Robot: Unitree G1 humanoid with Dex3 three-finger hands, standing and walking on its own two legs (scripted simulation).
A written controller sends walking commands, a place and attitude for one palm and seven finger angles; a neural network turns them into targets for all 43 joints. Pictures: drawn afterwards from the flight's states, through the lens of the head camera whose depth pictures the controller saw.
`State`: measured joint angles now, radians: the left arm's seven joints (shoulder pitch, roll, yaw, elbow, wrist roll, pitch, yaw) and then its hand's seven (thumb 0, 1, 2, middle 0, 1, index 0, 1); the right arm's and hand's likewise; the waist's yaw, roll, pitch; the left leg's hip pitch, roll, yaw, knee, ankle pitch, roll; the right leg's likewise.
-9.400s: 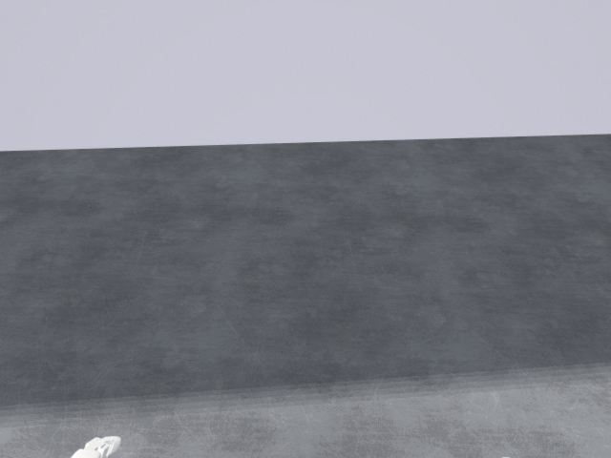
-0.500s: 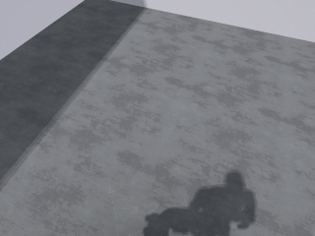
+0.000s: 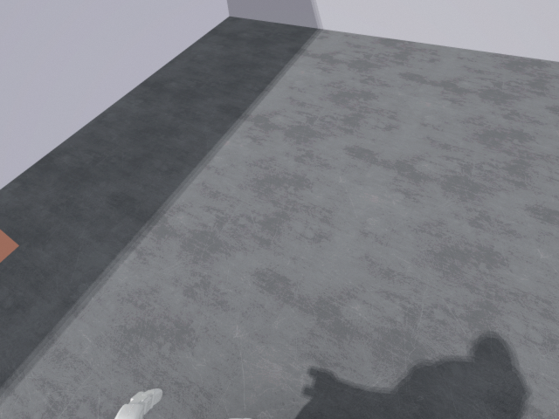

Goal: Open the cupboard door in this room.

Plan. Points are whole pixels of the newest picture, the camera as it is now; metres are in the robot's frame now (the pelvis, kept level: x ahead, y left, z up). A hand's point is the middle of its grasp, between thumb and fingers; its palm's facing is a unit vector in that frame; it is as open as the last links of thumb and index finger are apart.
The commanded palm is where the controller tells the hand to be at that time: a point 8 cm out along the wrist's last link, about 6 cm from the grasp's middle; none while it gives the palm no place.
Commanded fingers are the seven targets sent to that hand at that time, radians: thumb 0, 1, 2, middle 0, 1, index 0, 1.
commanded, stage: turn or walk to find it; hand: left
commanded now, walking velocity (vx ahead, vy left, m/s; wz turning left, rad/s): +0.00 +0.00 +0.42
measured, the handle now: out of the picture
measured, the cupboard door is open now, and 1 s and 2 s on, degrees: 0 0 0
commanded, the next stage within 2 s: stand and wait in 1.12 s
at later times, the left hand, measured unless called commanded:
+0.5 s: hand out of the picture -0.06 +0.25 -0.18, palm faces +0.28 -0.92 -0.25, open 7.4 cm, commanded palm none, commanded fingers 0.00 0.90 0.90 -0.20 -0.30 -0.20 -0.30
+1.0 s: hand out of the picture -0.03 +0.19 -0.13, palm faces +0.43 -0.85 -0.29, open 7.4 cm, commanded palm none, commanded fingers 0.00 0.90 0.90 -0.20 -0.30 -0.20 -0.30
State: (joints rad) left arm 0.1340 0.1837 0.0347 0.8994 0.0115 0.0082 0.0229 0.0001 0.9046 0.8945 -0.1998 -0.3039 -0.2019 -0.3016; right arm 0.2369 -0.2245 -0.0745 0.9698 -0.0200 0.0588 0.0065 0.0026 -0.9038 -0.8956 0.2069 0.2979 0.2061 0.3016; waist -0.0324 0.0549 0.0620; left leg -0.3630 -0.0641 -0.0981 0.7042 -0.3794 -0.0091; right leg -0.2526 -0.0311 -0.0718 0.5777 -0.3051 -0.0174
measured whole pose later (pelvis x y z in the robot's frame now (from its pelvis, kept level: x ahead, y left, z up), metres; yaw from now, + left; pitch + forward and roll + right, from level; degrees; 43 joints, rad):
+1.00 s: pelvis -0.04 -0.02 +0.01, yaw +26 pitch -1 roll +2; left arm 0.19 0.16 0.03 0.91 0.01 0.01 0.02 0.00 0.90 0.89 -0.20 -0.30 -0.20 -0.30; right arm 0.23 -0.25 -0.09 0.98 -0.03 0.08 0.02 0.00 -0.91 -0.90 0.20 0.30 0.20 0.30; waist -0.03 0.06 0.07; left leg -0.48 -0.02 -0.05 1.15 -0.38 -0.04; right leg -0.22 -0.07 -0.14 0.54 -0.29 -0.03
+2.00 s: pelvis -0.08 -0.05 +0.01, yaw +50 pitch -2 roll +2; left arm 0.20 0.17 0.03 0.93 0.02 0.01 0.03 0.00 0.90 0.89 -0.20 -0.30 -0.21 -0.30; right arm 0.25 -0.25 -0.09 1.01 -0.02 0.09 0.03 0.00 -0.91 -0.90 0.20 0.30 0.20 0.30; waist -0.02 0.03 0.08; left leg -0.45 0.04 0.00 1.10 -0.40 -0.06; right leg -0.21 -0.12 -0.22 0.53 -0.28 -0.02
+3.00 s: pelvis +0.00 +0.15 +0.01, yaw +66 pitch -1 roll -1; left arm 0.41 0.13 0.03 1.15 0.02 -0.07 0.01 0.00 0.91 0.89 -0.20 -0.30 -0.20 -0.30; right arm 0.20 -0.19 -0.06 1.05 -0.03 0.00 0.04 0.00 -0.91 -0.90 0.20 0.30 0.20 0.30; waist 0.03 0.02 0.05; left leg -0.52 0.12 0.08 0.78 -0.19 -0.03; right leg -0.03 -0.05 -0.20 0.36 -0.31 0.00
